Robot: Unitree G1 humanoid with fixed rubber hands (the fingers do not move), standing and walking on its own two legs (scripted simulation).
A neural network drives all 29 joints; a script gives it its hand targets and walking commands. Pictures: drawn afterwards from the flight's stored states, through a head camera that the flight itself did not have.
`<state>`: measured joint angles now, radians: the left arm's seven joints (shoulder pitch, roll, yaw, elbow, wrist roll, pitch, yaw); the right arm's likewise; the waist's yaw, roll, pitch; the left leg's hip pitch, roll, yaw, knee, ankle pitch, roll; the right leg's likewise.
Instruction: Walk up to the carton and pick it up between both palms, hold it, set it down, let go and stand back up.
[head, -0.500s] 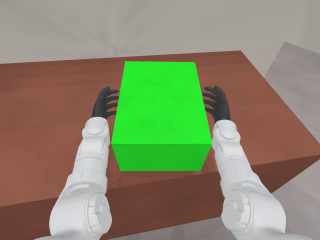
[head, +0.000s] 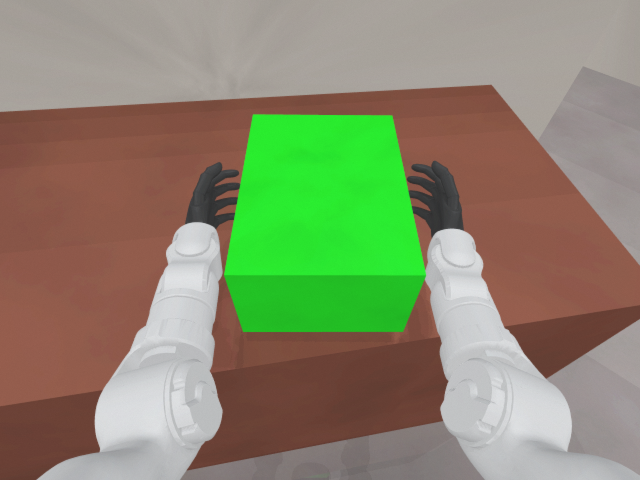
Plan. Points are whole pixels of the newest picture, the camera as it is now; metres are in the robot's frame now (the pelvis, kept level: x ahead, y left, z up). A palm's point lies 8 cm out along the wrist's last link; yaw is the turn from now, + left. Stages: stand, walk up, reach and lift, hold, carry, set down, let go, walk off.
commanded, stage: set down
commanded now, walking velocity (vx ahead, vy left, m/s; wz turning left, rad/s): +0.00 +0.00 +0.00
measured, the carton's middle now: (323, 216) +0.48 +0.05 +0.04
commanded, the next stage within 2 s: none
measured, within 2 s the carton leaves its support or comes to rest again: rests again in 0.52 s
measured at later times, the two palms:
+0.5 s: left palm (216, 223) +0.43 +0.20 +0.05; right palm (439, 227) +0.46 -0.11 +0.06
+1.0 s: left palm (217, 223) +0.44 +0.20 +0.04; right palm (436, 228) +0.46 -0.11 +0.05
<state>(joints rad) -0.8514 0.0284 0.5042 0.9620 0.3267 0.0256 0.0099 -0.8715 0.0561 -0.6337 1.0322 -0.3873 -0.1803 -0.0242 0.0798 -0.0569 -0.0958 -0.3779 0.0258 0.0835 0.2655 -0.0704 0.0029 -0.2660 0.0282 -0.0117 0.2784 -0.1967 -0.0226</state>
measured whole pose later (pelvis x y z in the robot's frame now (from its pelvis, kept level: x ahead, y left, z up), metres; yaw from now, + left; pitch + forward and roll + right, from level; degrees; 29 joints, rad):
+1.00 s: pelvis +0.00 +0.00 -0.01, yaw -1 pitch +21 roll +0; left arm -0.98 0.06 0.61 1.14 0.34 -0.15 0.02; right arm -0.97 0.04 -0.73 1.07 -0.51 -0.26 -0.02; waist 0.09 -0.04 -0.15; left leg -0.61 0.03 0.10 0.29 -0.06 0.01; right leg -0.52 0.03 -0.01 0.36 -0.21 -0.02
